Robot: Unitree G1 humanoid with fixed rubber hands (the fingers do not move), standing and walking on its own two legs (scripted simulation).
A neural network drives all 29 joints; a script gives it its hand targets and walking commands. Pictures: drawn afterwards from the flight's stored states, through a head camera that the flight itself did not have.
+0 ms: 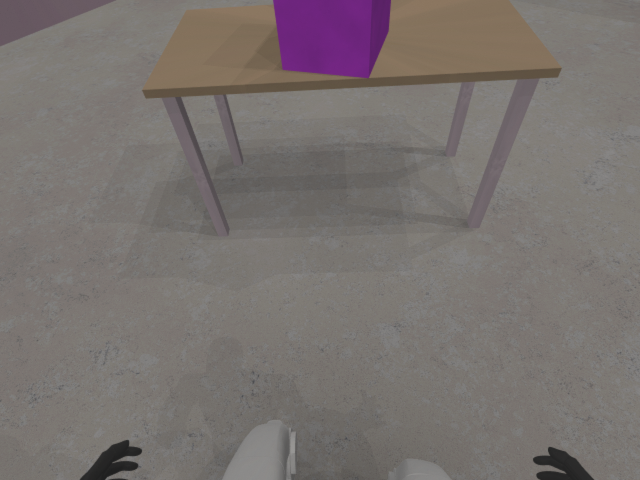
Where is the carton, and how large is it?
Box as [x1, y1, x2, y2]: [273, 0, 390, 77]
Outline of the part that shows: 273,0 283,69 368,77 388,30 390,0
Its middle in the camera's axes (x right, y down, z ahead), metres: +0.05 -0.66 +1.03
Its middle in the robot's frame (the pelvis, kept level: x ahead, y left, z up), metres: +1.23 -0.02 +0.08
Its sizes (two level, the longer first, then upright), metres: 0.289 0.246 0.283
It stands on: a table, 0.67 m high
